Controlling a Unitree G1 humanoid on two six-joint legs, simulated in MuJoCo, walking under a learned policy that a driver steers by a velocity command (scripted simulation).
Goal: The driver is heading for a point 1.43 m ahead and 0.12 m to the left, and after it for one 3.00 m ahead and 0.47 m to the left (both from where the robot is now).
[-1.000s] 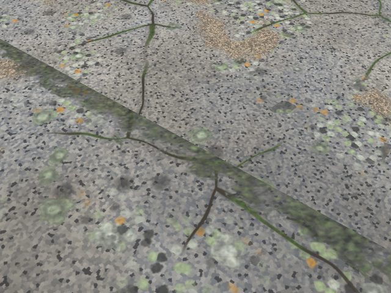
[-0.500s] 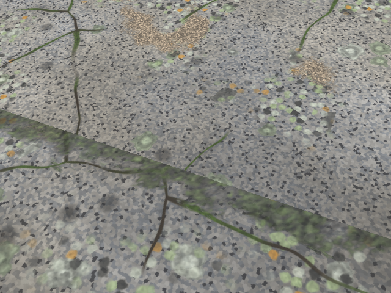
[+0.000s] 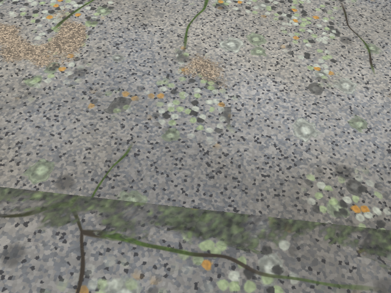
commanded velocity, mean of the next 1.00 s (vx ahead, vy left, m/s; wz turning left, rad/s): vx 0.39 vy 0.00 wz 0.02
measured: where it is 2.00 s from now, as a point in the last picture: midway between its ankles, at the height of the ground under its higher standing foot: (163, 221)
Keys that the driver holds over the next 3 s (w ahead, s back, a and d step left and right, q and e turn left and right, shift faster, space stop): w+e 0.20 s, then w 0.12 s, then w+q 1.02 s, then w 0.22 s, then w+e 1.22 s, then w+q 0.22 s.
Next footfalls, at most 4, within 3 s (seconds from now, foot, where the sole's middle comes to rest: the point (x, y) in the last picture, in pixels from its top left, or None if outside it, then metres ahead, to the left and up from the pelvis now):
0.32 right None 0.05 -0.12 -0.78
0.80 left None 0.40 0.01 -0.78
1.32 right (219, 235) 0.66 -0.08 -0.78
1.98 left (116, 186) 0.94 0.35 -0.95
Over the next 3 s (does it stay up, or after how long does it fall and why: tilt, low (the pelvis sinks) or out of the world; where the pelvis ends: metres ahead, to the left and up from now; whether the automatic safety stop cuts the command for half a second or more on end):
stays up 1.35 0.24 -0.18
